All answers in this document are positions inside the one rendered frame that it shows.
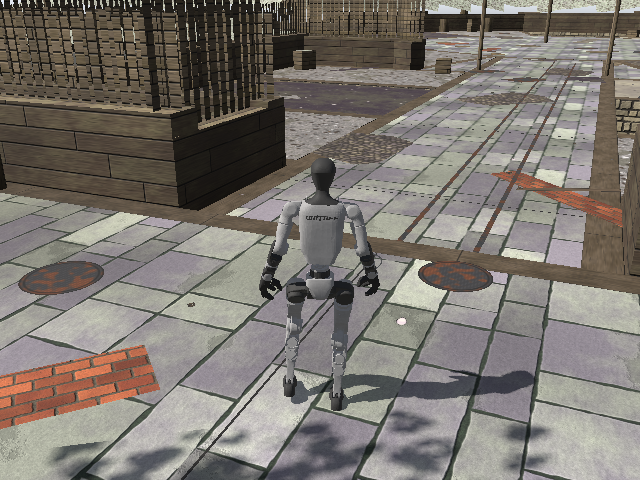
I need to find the robot right forearm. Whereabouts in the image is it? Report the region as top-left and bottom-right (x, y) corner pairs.
(360, 241), (378, 279)

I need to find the left robot upper arm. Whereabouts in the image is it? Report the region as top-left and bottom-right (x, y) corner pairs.
(272, 200), (302, 256)

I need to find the right robot upper arm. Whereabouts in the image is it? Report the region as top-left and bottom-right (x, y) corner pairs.
(343, 202), (370, 257)

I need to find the humanoid robot torso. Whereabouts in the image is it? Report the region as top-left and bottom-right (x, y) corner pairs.
(298, 196), (345, 300)

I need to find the right robot hand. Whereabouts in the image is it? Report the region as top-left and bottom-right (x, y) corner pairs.
(357, 275), (380, 296)

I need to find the left robot hand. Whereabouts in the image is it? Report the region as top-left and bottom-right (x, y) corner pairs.
(259, 276), (282, 300)

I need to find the robot left forearm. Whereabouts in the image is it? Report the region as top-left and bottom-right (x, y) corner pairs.
(261, 240), (282, 281)

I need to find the robot right thigh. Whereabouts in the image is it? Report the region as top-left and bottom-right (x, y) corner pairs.
(331, 279), (354, 351)

